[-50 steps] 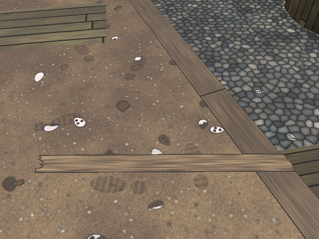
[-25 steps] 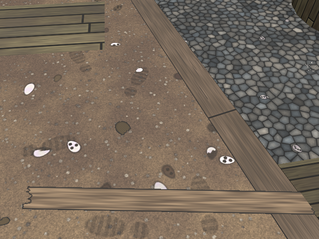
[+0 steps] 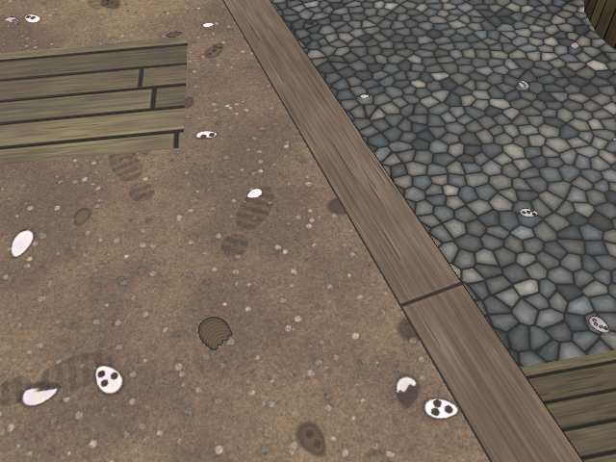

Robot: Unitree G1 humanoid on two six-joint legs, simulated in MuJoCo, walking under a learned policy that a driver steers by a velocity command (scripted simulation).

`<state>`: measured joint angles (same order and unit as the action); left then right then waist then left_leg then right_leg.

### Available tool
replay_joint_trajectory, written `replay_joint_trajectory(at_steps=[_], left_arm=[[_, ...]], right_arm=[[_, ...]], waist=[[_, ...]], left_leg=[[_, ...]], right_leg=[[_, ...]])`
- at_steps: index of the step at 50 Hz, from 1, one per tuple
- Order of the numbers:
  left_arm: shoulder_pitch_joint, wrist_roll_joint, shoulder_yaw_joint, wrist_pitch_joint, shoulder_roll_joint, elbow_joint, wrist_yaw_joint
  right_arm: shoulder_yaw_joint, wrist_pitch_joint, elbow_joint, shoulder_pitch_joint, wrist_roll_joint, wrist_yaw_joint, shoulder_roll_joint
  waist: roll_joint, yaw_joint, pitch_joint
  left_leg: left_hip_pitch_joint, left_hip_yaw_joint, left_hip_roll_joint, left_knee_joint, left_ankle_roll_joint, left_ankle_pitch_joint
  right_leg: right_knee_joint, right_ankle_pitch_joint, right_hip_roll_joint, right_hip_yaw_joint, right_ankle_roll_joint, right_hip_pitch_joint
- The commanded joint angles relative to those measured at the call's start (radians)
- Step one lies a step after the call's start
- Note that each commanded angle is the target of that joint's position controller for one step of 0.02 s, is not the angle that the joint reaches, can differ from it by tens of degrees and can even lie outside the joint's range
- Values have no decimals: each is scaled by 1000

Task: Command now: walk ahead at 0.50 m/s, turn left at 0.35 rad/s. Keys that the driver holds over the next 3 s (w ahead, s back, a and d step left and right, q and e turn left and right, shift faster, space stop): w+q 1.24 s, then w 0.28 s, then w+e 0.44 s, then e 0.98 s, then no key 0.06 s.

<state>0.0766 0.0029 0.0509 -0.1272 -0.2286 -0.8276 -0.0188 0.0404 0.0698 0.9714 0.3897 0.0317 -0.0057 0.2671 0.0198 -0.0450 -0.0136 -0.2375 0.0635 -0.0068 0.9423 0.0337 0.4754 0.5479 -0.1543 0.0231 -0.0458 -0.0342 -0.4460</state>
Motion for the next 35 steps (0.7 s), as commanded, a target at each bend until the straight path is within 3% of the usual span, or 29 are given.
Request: replay_joint_trajectory(at_steps=[1, 2, 4, 7, 12, 15, 18, 21, 22, 23, 24, 25, 26, 27, 28, 29, 30, 32, 35], left_arm=[[226, -7, 39, 0, -140, -13, 9], [174, -7, 32, 1, -108, -11, 6], [141, -15, 29, -1, -81, -22, 5], [158, -18, 44, -6, -112, -42, 16], [166, -18, 55, 6, -145, -49, 40], [221, -5, 63, 16, -168, -63, 49], [264, 11, 68, 33, -174, -80, 46], [229, 18, 80, 54, -225, -64, 49], [216, 20, 83, 63, -239, -59, 51], [193, 26, 81, 69, -243, -51, 52], [195, 10, 71, 63, -222, -32, 54], [287, -25, 21, 33, -51, 22, 37], [186, 22, 26, -16, -119, 50, 21], [88, 56, 36, -36, -160, 77, 15], [82, 42, 34, -43, -156, 73, 21], [91, 13, 42, -38, -162, 56, 29], [116, 2, 51, -24, -173, 53, 31], [121, -9, 52, 2, -153, 65, 31], [21, -20, 41, 18, -121, 107, 37]], right_arm=[[27, 35, -98, -65, 21, -8, 118], [34, 26, -101, -89, 10, -11, 104], [41, -1, -103, -70, 9, -5, 65], [44, -27, -127, -98, 4, -1, 33], [39, -26, -180, -234, -5, 21, 17], [28, -25, -227, -351, -9, 40, 5], [29, -27, -268, -409, -6, 58, 11], [52, -31, -291, -371, -5, 68, 61], [69, -33, -278, -287, -1, 67, 90], [98, -34, -241, -137, 1, 60, 138], [136, -42, -201, 22, -2, 37, 225], [143, -32, -206, -10, 0, 32, 324], [119, -19, -230, 40, -17, 36, 256], [102, -5, -221, 4, -24, 38, 192], [90, 3, -234, -68, -15, 38, 152], [79, 5, -252, -147, -14, 38, 118], [70, 7, -268, -184, -22, 34, 98], [72, 10, -272, -181, -20, 24, 114], [82, 11, -260, -125, -15, 3, 157]], waist=[[-115, 122, 151], [-106, 100, 86], [-133, 55, 42], [-90, 38, 2], [-80, 60, -47], [-54, 103, -88], [-60, 110, -100], [-105, 52, -29], [-120, 0, 23], [-104, -85, 102], [-9, -148, 187], [241, -6, 257], [142, -73, 375], [86, -80, 229], [6, -32, 151], [-28, 14, 98], [-17, 48, 85], [-12, 70, 67], [0, 46, 26]], left_leg=[[-524, 56, 91, 335, 24, -101], [-496, 54, 114, 280, 19, -160], [-411, 47, 139, 233, 18, -226], [-450, 47, 140, 186, 9, -299], [-459, -1, 128, -95, -1, -509], [-467, -60, 121, -208, 13, -533], [-497, -95, 106, -267, 43, -454], [-342, -178, 23, -283, 91, -308], [-227, -202, -18, -288, 114, -267], [-8, -208, -62, -362, 149, -323], [298, -25, 24, -403, 202, -323], [606, 537, 276, -485, 381, -221], [662, 785, 346, -654, 421, -96], [576, 639, 320, -672, 360, -173], [423, 504, 276, -664, 319, -268], [271, 398, 232, -670, 288, -372], [175, 341, 204, -690, 276, -446], [82, 292, 181, -719, 276, -532], [20, 218, 141, -733, 259, -596]], right_leg=[[-270, -56, 334, 437, -155, 567], [-310, -6, 295, 339, -139, 466], [-366, 75, 251, 209, -120, 362], [-393, 246, 249, 89, -135, 334], [-427, 251, 223, -67, -120, 345], [-428, 254, 246, -112, -119, 407], [-368, 347, 280, -144, -108, 530], [-200, 762, 281, -186, -77, 570], [-68, 888, 272, -197, -66, 560], [134, 877, 238, -216, -38, 487], [442, 573, 192, -216, 12, 239], [786, -407, -18, -102, 67, -213], [894, -452, -47, 128, 48, -337], [868, -350, 4, 137, 20, -422], [776, -256, 52, 137, 5, -377], [689, -206, 85, 133, 13, -294], [637, -174, 106, 140, 23, -217], [552, -145, 107, 123, 52, -164], [369, 3, 80, 98, 90, -186]])
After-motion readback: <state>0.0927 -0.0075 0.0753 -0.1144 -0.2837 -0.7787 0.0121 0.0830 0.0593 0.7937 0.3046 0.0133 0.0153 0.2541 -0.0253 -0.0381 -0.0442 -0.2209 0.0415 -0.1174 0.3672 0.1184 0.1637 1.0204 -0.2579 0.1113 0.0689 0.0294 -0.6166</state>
